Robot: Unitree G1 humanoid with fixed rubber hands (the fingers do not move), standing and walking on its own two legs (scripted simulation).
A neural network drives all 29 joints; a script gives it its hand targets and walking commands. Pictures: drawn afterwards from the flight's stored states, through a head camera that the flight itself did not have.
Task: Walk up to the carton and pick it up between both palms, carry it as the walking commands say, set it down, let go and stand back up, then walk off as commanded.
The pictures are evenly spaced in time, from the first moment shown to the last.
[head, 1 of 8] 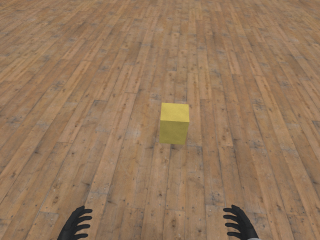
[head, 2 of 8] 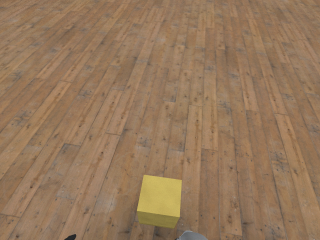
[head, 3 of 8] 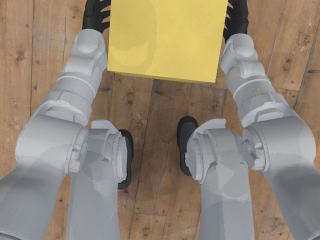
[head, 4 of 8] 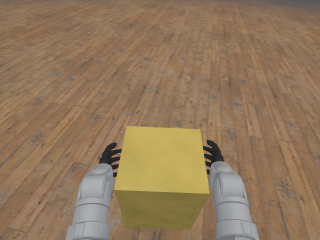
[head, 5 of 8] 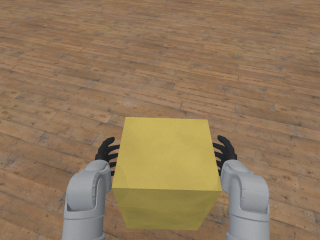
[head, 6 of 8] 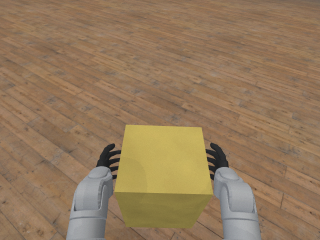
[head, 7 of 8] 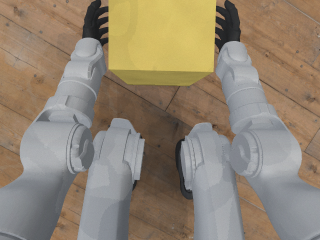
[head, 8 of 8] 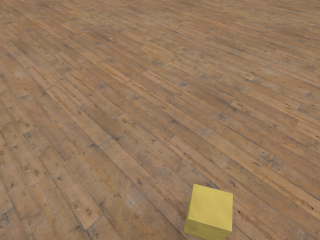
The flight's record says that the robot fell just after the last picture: no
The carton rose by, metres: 0.68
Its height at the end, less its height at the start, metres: +0.00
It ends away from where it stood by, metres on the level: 0.63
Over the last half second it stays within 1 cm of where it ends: yes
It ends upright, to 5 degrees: yes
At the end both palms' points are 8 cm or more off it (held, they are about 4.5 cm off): yes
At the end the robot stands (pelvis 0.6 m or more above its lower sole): yes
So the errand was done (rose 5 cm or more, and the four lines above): yes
